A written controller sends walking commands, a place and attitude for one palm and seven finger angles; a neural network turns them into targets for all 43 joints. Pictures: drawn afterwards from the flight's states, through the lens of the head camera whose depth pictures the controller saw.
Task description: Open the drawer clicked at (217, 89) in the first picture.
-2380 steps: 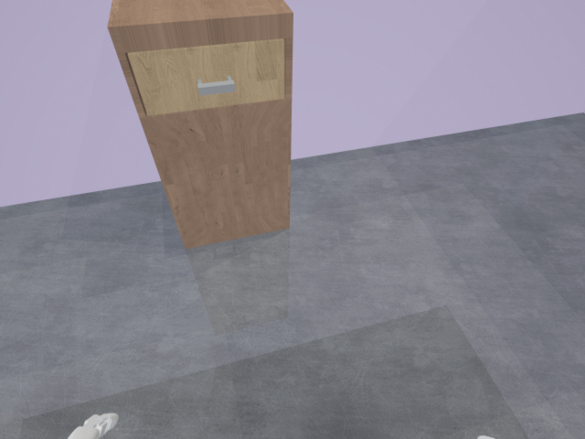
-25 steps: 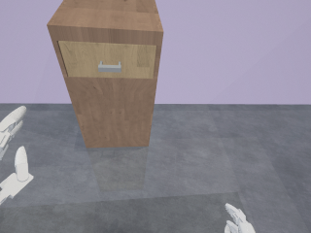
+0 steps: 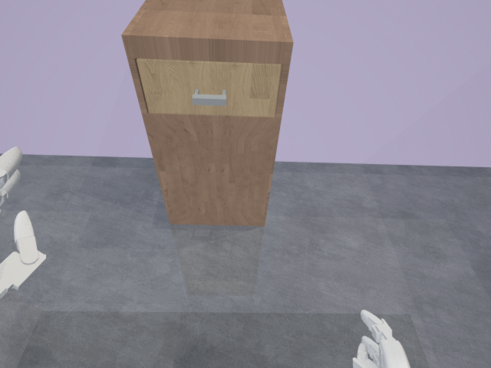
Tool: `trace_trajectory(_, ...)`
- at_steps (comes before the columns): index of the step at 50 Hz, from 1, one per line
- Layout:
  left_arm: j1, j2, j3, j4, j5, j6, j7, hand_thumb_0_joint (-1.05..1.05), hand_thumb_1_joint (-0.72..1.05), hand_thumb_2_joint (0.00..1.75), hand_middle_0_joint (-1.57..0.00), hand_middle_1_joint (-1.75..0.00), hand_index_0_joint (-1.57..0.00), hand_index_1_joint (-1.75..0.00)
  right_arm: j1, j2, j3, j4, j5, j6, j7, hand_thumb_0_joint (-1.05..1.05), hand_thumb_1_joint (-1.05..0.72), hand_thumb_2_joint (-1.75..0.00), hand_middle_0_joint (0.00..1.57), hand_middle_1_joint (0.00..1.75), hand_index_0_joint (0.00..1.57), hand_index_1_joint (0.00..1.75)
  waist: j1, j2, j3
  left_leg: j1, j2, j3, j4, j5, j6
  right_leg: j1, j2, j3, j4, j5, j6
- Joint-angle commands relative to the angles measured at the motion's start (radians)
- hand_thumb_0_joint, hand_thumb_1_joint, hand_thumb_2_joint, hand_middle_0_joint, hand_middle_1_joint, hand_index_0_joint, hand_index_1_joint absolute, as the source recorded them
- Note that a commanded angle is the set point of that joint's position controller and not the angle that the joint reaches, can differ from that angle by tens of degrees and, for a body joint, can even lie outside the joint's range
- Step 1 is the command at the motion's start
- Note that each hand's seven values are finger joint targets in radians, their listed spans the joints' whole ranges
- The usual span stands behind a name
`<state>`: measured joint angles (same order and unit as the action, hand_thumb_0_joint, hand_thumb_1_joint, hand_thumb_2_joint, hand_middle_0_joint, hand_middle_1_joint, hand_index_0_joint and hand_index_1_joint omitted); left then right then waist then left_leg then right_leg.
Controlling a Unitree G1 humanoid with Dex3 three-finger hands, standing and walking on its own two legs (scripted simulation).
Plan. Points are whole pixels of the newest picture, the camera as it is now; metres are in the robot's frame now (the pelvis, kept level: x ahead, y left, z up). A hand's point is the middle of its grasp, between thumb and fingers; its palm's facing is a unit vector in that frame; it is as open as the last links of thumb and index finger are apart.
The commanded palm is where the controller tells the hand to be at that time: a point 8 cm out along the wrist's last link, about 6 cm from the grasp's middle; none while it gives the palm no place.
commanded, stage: stop stepping back and stand still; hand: left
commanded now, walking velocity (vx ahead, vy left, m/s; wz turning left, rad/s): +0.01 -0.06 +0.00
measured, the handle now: (210, 96) +0.85 +0.15 -0.02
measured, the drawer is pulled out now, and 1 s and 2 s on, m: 0.00 0.00 0.00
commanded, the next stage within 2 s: let the arm hang, fingers relaxed in 0.10 s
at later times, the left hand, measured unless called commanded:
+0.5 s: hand out of the picture +0.06 +0.18 -0.16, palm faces -0.05 -0.98 -0.19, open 7.4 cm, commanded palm none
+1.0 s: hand out of the picture +0.05 +0.27 -0.13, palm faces +0.05 -0.92 -0.38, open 7.4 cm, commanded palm none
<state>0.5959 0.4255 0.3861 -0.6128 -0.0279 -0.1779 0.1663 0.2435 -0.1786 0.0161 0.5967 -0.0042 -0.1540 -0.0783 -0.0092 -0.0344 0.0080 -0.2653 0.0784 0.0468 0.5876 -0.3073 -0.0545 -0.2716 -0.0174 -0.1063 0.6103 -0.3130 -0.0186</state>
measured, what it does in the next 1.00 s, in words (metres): steps on the spot: right foot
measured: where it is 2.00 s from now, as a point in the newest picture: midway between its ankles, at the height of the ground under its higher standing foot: outside the picture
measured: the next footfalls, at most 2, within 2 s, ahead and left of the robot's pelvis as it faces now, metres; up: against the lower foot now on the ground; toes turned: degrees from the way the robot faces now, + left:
right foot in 0.46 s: +0.06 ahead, -0.11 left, +0.00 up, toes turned +4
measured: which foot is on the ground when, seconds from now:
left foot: down 0.00-1.00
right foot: down 0.00-0.22, up 0.24-0.44, down 0.46-1.00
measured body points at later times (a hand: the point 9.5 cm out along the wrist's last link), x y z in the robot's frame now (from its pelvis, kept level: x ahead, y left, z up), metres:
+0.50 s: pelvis -0.01 +0.00 -0.01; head +0.03 +0.00 +0.44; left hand +0.07 +0.23 -0.14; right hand +0.09 -0.26 -0.13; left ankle +0.00 +0.13 -0.73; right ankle +0.02 -0.11 -0.73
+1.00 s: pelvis +0.00 +0.01 +0.02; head +0.02 -0.01 +0.47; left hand +0.05 +0.32 -0.10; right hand +0.08 -0.26 -0.13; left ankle +0.00 +0.13 -0.73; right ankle +0.02 -0.11 -0.73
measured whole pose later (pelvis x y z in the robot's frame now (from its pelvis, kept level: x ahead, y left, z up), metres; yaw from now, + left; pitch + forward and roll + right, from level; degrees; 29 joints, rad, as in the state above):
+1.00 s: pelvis +0.00 +0.01 +0.02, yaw +4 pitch -2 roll +0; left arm 0.13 0.34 0.01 1.08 0.01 -0.01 0.00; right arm 0.16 -0.31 -0.01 1.06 -0.02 0.00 0.01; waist 0.00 0.04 0.06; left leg -0.17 -0.01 -0.01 0.38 -0.18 0.01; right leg -0.17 -0.01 0.00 0.39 -0.19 0.00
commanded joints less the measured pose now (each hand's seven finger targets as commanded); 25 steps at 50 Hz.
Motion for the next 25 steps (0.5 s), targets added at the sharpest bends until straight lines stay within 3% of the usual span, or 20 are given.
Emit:
trace_trajectory(1, 0.036, 0.095, 0.091, -0.148, -0.016, -0.051, -0.001, 0.00, 0.90, 0.90, -0.20, -0.30, -0.20, -0.30, -0.070, -0.134, -0.053, -0.138, 0.012, -0.035, 0.022, 0.00, -0.90, -0.90, 0.20, 0.30, 0.20, 0.30, -0.012, -0.072, -0.090, -0.113, -0.015, 0.020, 0.060, 0.077, 0.046, 0.128, -0.147, 0.246, -0.215, 0.276, -0.057)
trace_trajectory(2, 0.062, 0.095, 0.099, -0.121, -0.022, -0.046, -0.002, 0.00, 0.90, 0.90, -0.20, -0.30, -0.20, -0.30, -0.062, -0.126, -0.056, -0.128, 0.015, -0.026, 0.026, 0.00, -0.90, -0.90, 0.20, 0.30, 0.20, 0.30, -0.013, -0.142, -0.093, -0.127, -0.049, 0.017, 0.149, -0.022, 0.038, 0.111, -0.209, 0.324, -0.276, 0.264, -0.102)
trace_trajectory(3, 0.059, 0.095, 0.098, -0.124, -0.021, -0.044, -0.003, 0.00, 0.90, 0.90, -0.20, -0.30, -0.20, -0.30, -0.077, -0.126, -0.056, -0.127, 0.016, -0.017, 0.026, 0.00, -0.90, -0.90, 0.20, 0.30, 0.20, 0.30, -0.005, -0.157, -0.078, -0.166, -0.047, -0.001, 0.212, -0.104, 0.039, 0.131, -0.242, 0.341, -0.294, 0.325, -0.128)
trace_trajectory(5, 0.054, 0.093, 0.102, -0.130, -0.016, -0.044, -0.001, 0.00, 0.90, 0.90, -0.20, -0.30, -0.20, -0.30, -0.102, -0.120, -0.044, -0.128, 0.012, -0.004, 0.022, 0.00, -0.90, -0.90, 0.20, 0.30, 0.20, 0.30, -0.003, -0.091, -0.082, -0.170, -0.029, -0.018, 0.159, -0.128, 0.048, 0.154, -0.242, 0.280, -0.255, 0.417, -0.126)
trace_trajectory(6, 0.061, 0.093, 0.101, -0.133, -0.014, -0.044, 0.002, 0.00, 0.90, 0.90, -0.20, -0.30, -0.20, -0.30, -0.103, -0.110, -0.035, -0.128, 0.011, 0.000, 0.019, 0.00, -0.90, -0.90, 0.20, 0.30, 0.20, 0.30, -0.011, -0.097, -0.079, -0.130, -0.023, -0.020, 0.048, -0.072, 0.052, 0.149, -0.216, 0.229, -0.229, 0.414, -0.109)
trace_trajectory(8, 0.055, 0.081, 0.085, -0.161, -0.017, -0.050, 0.003, 0.00, 0.90, 0.90, -0.20, -0.30, -0.20, -0.30, -0.103, -0.123, -0.035, -0.135, 0.006, 0.000, 0.009, 0.00, -0.90, -0.90, 0.20, 0.30, 0.20, 0.30, -0.016, -0.001, -0.079, 0.015, -0.014, -0.044, -0.160, 0.191, 0.059, 0.091, -0.121, 0.131, -0.152, 0.298, -0.039)
trace_trajectory(9, 0.039, 0.086, 0.082, -0.189, -0.018, -0.056, 0.001, 0.00, 0.90, 0.90, -0.20, -0.30, -0.20, -0.30, -0.112, -0.142, -0.041, -0.149, 0.001, -0.001, 0.003, 0.00, -0.90, -0.90, 0.20, 0.30, 0.20, 0.30, -0.004, 0.115, -0.075, 0.052, 0.058, -0.133, -0.209, 0.304, 0.081, 0.055, -0.055, 0.082, -0.088, 0.227, 0.005)
trace_trajectory(10, -0.096, -0.089, -0.337, 0.639, 0.057, 0.051, -0.127, 0.00, 0.90, 0.90, -0.20, -0.30, -0.20, -0.30, -0.111, -0.281, -0.104, 0.095, -0.001, -0.065, 0.090, 0.00, -0.90, -0.90, 0.20, 0.30, 0.20, 0.30, -0.071, 0.242, 0.002, 0.068, 0.157, -0.256, -0.141, 0.538, 0.121, -0.237, -0.047, 0.021, 0.181, 0.135, 0.030)
trace_trajectory(11, -0.180, -0.087, -0.283, 0.626, 0.075, 0.161, -0.148, 0.00, 0.90, 0.90, -0.20, -0.30, -0.20, -0.30, -0.014, -0.313, -0.114, 0.095, -0.012, 0.034, 0.089, 0.00, -0.90, -0.90, 0.20, 0.30, 0.20, 0.30, -0.073, 0.219, -0.008, 0.064, 0.223, -0.325, -0.163, 0.774, 0.215, -0.267, -0.022, 0.084, 0.294, -0.185, 0.033)
trace_trajectory(12, -0.159, -0.119, -0.275, 0.618, 0.075, 0.195, -0.151, 0.00, 0.90, 0.90, -0.20, -0.30, -0.20, -0.30, 0.025, -0.267, -0.097, 0.075, -0.018, 0.062, 0.075, 0.00, -0.90, -0.90, 0.20, 0.30, 0.20, 0.30, -0.074, 0.222, -0.035, 0.118, 0.239, -0.348, -0.145, 0.978, 0.243, -0.313, 0.013, 0.117, 0.437, -0.253, 0.044)
trace_trajectory(13, -0.193, -0.132, -0.294, 0.650, 0.076, 0.202, -0.147, 0.00, 0.90, 0.90, -0.20, -0.30, -0.20, -0.30, 0.027, -0.254, -0.089, 0.064, -0.034, 0.068, 0.062, 0.00, -0.90, -0.90, 0.20, 0.30, 0.20, 0.30, -0.074, 0.137, -0.076, 0.125, 0.253, -0.350, -0.126, 1.022, 0.262, -0.322, 0.017, 0.165, 0.518, -0.261, 0.044)
trace_trajectory(15, -0.254, -0.114, -0.309, 0.782, 0.071, 0.181, -0.150, 0.00, 0.90, 0.90, -0.20, -0.30, -0.20, -0.30, -0.007, -0.253, -0.075, 0.038, -0.049, 0.088, 0.061, 0.00, -0.90, -0.90, 0.20, 0.30, 0.20, 0.30, -0.031, 0.008, -0.106, 0.166, 0.214, -0.310, -0.093, 0.953, 0.266, -0.294, 0.001, 0.169, 0.440, -0.230, 0.040)
trace_trajectory(17, -0.282, -0.100, -0.316, 0.912, 0.068, 0.180, -0.159, 0.00, 0.90, 0.90, -0.20, -0.30, -0.20, -0.30, -0.042, -0.270, -0.074, 0.056, -0.042, 0.105, 0.061, 0.00, -0.90, -0.90, 0.20, 0.30, 0.20, 0.30, -0.005, 0.032, -0.136, 0.160, 0.158, -0.234, -0.104, 0.789, 0.238, -0.190, 0.012, 0.107, 0.293, -0.194, 0.046)
trace_trajectory(19, -0.279, -0.061, -0.312, 1.047, 0.061, 0.180, -0.163, 0.00, 0.90, 0.90, -0.20, -0.30, -0.20, -0.30, -0.080, -0.277, -0.074, 0.082, -0.031, 0.122, 0.065, 0.00, -0.90, -0.90, 0.20, 0.30, 0.20, 0.30, 0.028, 0.100, -0.128, 0.030, 0.109, -0.176, -0.119, 0.583, 0.188, 0.018, 0.024, 0.083, 0.097, -0.048, 0.041)
trace_trajectory(20, -0.259, -0.028, -0.308, 1.111, 0.060, 0.175, -0.164, 0.00, 0.90, 0.90, -0.20, -0.30, -0.20, -0.30, -0.102, -0.270, -0.072, 0.092, -0.023, 0.129, 0.067, 0.00, -0.90, -0.90, 0.20, 0.30, 0.20, 0.30, 0.047, 0.141, -0.128, -0.042, 0.066, -0.152, -0.105, 0.416, 0.149, 0.129, 0.017, 0.100, -0.026, 0.089, 0.035)
trace_trajectory(21, -0.229, 0.024, -0.303, 1.163, 0.060, 0.170, -0.161, 0.00, 0.90, 0.90, -0.20, -0.30, -0.20, -0.30, -0.099, -0.228, -0.069, 0.100, -0.014, 0.134, 0.070, 0.00, -0.90, -0.90, 0.20, 0.30, 0.20, 0.30, 0.058, 0.072, -0.133, -0.115, 0.004, -0.126, -0.043, 0.177, 0.106, 0.222, -0.049, 0.218, -0.137, 0.169, 0.015)
trace_trajectory(22, -0.247, 0.081, -0.301, 1.199, 0.065, 0.163, -0.158, 0.00, 0.90, 0.90, -0.20, -0.30, -0.20, -0.30, -0.085, -0.184, -0.061, 0.100, -0.005, 0.141, 0.074, 0.00, -0.90, -0.90, 0.20, 0.30, 0.20, 0.30, 0.035, -0.050, -0.101, -0.148, -0.081, -0.065, 0.039, -0.081, 0.062, 0.157, -0.215, 0.433, -0.249, 0.172, -0.051)
trace_trajectory(23, -0.313, 0.122, -0.305, 1.221, 0.065, 0.164, -0.164, 0.00, 0.90, 0.90, -0.20, -0.30, -0.20, -0.30, -0.052, -0.194, -0.060, 0.117, -0.008, 0.149, 0.074, 0.00, -0.90, -0.90, 0.20, 0.30, 0.20, 0.30, 0.007, -0.039, -0.059, -0.089, -0.089, -0.051, 0.090, -0.190, 0.058, 0.030, -0.302, 0.491, -0.309, 0.084, -0.125)
trace_trajectory(24, -0.374, 0.123, -0.315, 1.249, 0.062, 0.169, -0.170, 0.00, 0.90, 0.90, -0.20, -0.30, -0.20, -0.30, -0.029, -0.202, -0.063, 0.148, -0.010, 0.154, 0.081, 0.00, -0.90, -0.90, 0.20, 0.30, 0.20, 0.30, -0.021, 0.022, -0.023, -0.006, -0.081, -0.047, 0.089, -0.167, 0.067, -0.077, -0.274, 0.427, -0.323, -0.070, -0.138)
trace_trajectory(25, -0.418, 0.085, -0.317, 1.273, 0.059, 0.168, -0.166, 0.00, 0.90, 0.90, -0.20, -0.30, -0.20, -0.30, -0.027, -0.201, -0.069, 0.175, -0.014, 0.163, 0.077, 0.00, -0.90, -0.90, 0.20, 0.30, 0.20, 0.30, -0.033, -0.065, -0.016, 0.019, -0.080, -0.057, 0.087, -0.091, 0.068, -0.102, -0.192, 0.386, -0.333, -0.116, -0.115)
